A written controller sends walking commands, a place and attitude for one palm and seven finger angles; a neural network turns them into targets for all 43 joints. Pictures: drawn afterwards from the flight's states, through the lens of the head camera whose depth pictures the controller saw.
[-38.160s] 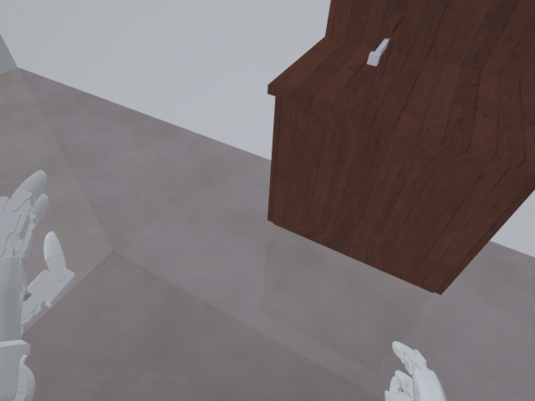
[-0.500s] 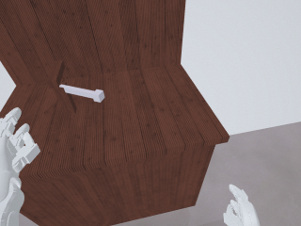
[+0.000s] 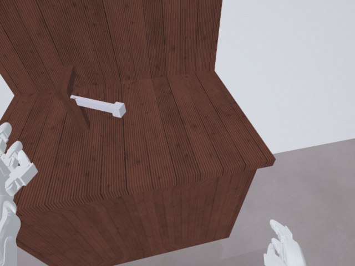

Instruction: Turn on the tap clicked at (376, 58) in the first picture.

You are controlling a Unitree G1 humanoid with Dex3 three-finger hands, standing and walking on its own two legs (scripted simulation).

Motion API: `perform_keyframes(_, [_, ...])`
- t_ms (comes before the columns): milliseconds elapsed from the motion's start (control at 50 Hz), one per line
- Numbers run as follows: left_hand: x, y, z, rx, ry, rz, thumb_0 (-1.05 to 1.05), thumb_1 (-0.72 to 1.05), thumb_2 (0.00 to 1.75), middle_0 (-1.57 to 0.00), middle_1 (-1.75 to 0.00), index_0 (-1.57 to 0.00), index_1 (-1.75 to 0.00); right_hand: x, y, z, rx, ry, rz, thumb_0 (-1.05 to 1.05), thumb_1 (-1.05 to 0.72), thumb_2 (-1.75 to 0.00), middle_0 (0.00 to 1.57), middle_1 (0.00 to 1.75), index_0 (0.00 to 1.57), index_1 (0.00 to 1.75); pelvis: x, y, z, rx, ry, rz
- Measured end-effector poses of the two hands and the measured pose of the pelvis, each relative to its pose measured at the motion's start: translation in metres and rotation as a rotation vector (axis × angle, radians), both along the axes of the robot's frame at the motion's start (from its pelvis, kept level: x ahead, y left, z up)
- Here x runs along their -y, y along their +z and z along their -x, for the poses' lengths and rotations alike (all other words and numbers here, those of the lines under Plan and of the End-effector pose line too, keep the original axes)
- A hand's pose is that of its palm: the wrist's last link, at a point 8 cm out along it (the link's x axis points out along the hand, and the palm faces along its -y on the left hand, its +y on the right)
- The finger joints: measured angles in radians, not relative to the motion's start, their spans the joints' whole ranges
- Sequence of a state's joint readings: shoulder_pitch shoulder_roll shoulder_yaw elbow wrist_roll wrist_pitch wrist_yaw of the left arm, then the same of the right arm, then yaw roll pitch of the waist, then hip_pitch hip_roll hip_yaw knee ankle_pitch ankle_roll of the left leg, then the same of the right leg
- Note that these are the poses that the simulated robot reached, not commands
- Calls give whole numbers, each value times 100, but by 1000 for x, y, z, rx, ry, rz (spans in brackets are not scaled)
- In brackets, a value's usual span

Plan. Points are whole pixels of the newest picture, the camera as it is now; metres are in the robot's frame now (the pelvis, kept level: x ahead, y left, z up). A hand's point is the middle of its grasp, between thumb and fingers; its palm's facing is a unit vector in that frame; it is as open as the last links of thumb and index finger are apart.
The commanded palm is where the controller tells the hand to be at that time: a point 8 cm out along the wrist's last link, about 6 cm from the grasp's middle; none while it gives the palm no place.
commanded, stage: reach beside the lever's end, fingers flat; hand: left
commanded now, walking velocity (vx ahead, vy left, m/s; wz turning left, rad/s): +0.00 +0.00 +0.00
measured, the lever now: (118, 109) +0.45 +0.22 +0.13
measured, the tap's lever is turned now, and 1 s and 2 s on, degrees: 59 59 59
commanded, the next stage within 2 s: push the lever round in 1.04 s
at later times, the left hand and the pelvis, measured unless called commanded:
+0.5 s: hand (36, 152) +0.29 +0.35 +0.12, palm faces +0.54 -0.84 -0.11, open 7.8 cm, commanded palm +0.25 +0.38 +0.12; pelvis +0.00 +0.01 +0.00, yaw +0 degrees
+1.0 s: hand (35, 154) +0.30 +0.37 +0.11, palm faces +0.54 -0.83 -0.11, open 7.8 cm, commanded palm +0.25 +0.39 +0.11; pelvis +0.01 +0.01 -0.01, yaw +0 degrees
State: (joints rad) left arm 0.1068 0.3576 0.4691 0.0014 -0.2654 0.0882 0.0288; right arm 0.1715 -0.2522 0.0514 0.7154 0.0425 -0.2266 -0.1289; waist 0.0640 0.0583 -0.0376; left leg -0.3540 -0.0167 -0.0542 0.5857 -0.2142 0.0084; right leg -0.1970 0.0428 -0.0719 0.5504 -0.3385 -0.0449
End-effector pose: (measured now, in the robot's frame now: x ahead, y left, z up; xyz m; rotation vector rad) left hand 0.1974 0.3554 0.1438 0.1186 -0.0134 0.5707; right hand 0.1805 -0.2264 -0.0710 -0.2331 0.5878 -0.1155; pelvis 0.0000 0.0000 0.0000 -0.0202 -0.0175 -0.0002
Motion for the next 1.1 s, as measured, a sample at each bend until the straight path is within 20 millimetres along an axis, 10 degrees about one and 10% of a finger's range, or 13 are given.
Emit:
perform_keyframes(740, [-43,-25,-70,-42,-3,15,1,90,90,-15,-15,-15,-15,22,-24,59,-210,-90,56,1,-90,-90,20,30,21,30,-9,-6,-2,-93,-13,17])
perform_keyframes(1100, [-40,-28,-54,-13,1,13,1,90,90,-15,-15,-15,-15,5,-21,30,-153,-44,42,1,-90,-90,20,30,21,30,-13,-7,-6,-87,1,17])
